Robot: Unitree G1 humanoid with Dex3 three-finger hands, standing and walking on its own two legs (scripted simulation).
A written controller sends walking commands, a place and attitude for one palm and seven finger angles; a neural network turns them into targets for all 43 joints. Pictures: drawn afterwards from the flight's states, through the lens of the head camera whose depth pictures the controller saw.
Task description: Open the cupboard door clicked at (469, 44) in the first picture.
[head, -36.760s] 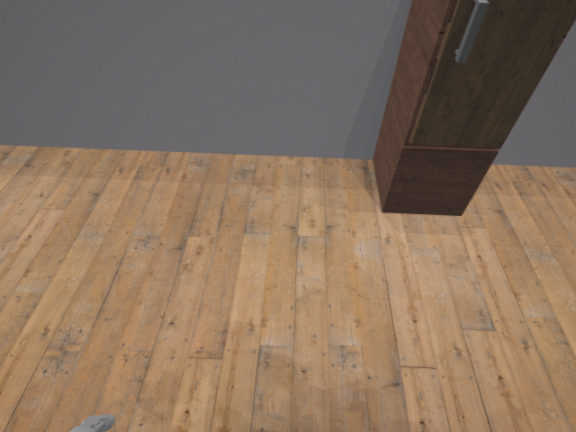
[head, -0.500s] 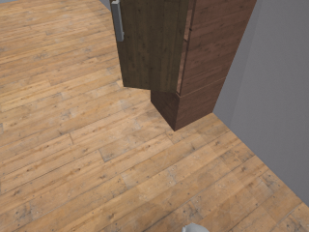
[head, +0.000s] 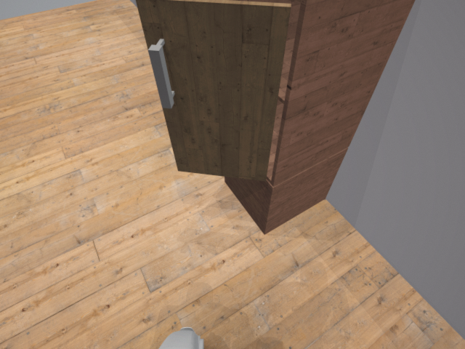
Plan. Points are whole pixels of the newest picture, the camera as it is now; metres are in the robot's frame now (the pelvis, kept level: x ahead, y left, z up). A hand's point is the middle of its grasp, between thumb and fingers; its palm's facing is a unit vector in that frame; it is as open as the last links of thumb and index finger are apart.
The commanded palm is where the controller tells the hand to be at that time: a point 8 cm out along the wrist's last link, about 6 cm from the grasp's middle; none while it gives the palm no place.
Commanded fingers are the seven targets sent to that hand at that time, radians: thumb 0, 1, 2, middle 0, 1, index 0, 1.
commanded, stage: take the last steps up to it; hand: left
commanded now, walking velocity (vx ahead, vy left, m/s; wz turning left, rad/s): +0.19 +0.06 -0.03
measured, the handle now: (164, 74) +0.71 +0.23 +0.07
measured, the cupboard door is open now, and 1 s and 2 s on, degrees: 50 50 50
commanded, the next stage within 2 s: come to a stop and stand still in 0.08 s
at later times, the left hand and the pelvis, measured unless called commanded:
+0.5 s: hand (135, 310) +0.21 +0.23 -0.18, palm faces -0.02 -0.97 -0.25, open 7.3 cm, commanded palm none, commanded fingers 0.00 0.90 0.90 -0.20 -0.30 -0.20 -0.30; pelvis +0.13 +0.04 -0.02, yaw -3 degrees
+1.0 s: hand (118, 337) +0.16 +0.25 -0.19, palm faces +0.03 -0.98 -0.20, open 7.4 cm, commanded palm none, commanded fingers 0.00 0.90 0.90 -0.20 -0.30 -0.20 -0.30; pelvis +0.12 +0.07 -0.01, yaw -2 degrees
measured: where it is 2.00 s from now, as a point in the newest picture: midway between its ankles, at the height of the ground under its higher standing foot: outside the picture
